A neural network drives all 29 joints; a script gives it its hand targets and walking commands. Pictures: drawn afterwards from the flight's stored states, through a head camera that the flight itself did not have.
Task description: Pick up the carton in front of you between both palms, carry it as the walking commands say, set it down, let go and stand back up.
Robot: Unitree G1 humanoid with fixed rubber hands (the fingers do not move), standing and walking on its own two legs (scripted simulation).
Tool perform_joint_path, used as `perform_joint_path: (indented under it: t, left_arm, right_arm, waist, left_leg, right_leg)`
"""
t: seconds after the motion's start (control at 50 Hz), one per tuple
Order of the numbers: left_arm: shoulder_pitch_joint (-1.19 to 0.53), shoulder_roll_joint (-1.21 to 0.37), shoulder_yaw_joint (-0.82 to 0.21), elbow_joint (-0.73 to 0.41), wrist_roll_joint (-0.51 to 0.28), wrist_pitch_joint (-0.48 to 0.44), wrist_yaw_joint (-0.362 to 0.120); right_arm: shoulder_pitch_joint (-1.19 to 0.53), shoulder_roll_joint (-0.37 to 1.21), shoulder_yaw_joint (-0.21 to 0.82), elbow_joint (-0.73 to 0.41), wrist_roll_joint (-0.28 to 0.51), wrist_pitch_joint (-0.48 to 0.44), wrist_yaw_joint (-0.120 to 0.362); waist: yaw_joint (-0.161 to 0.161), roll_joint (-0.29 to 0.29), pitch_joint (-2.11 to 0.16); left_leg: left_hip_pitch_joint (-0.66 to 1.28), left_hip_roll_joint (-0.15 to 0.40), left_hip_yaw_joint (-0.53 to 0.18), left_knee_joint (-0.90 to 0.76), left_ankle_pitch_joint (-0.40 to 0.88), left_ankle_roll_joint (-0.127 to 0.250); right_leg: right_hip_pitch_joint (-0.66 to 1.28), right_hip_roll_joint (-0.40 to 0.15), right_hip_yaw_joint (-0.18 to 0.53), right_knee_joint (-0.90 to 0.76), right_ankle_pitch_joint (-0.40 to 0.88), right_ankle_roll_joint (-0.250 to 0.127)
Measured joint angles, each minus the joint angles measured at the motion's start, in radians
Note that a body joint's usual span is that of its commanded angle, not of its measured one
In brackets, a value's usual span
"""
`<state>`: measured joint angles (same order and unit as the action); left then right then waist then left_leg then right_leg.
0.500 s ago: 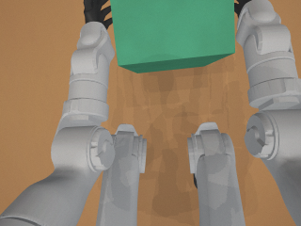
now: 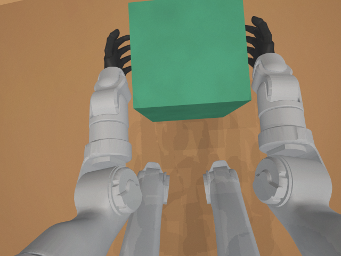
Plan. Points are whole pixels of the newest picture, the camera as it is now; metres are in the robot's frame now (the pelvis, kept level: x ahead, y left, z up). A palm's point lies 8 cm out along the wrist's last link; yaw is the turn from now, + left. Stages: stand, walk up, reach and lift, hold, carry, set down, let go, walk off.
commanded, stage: reach and lift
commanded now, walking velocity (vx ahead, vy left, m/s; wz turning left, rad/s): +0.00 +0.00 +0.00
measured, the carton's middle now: (186, 72) +0.52 -0.01 -0.13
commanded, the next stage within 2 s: none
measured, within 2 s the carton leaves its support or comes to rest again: neither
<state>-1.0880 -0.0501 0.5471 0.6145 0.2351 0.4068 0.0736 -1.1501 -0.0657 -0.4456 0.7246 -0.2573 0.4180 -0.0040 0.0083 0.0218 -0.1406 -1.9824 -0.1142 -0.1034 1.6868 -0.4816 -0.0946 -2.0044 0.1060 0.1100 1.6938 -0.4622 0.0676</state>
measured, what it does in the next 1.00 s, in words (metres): rises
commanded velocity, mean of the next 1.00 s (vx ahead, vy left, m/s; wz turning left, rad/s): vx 0.00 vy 0.00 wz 0.00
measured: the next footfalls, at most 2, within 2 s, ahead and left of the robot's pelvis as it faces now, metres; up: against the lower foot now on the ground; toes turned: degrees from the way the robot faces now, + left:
none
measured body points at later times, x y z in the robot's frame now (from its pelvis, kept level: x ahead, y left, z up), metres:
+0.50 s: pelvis +0.05 +0.00 +0.14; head +0.21 -0.01 +0.56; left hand +0.47 +0.14 +0.10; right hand +0.47 -0.16 +0.09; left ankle +0.11 +0.14 -0.47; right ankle +0.11 -0.13 -0.47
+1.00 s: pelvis +0.10 +0.00 +0.25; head +0.12 +0.00 +0.70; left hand +0.42 +0.15 +0.24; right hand +0.42 -0.16 +0.24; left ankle +0.11 +0.14 -0.47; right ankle +0.11 -0.13 -0.47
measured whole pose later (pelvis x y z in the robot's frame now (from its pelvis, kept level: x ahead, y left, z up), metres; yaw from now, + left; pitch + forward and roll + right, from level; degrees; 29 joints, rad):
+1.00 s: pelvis +0.10 +0.00 +0.25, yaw -1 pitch +10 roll +0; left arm -0.31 -0.16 0.31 0.45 0.24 0.44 0.03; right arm -0.31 0.15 -0.30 0.46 -0.24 0.45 -0.02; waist 0.01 0.01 -0.15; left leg -0.50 -0.05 -0.14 0.61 -0.28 -0.03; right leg -0.52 0.05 0.15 0.61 -0.27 0.02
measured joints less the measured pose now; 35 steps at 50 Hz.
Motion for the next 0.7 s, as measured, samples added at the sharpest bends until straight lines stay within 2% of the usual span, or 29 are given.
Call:
perform_joint_path:
  t: [0.12,0.3,0.7]
  left_arm:
    - [0.109,-0.019,-0.035,-0.024,-0.021,-0.003,-0.002]
    - [0.254,-0.046,-0.061,-0.014,-0.019,-0.027,-0.009]
    - [0.561,-0.103,-0.137,-0.068,-0.001,-0.054,-0.031]
  right_arm:
    - [0.121,0.037,0.019,-0.052,0.019,0.004,-0.008]
    - [0.273,0.086,0.021,-0.059,0.014,-0.021,-0.011]
    - [0.6,0.174,0.062,-0.142,0.01,-0.053,-0.008]
  waist:
    - [0.001,-0.002,-0.046]
    - [0.0,-0.008,-0.088]
    - [-0.003,-0.013,-0.07]
  left_leg:
    - [0.121,0.006,0.0,-0.085,-0.009,0.011]
    - [0.349,0.012,-0.009,-0.238,-0.004,0.024]
    - [0.932,0.037,-0.03,-0.678,0.087,0.051]
  right_leg:
    - [0.121,-0.002,0.007,-0.085,-0.01,-0.003]
    - [0.352,-0.01,0.012,-0.239,-0.007,-0.011]
    - [0.94,-0.031,0.026,-0.684,0.082,-0.029]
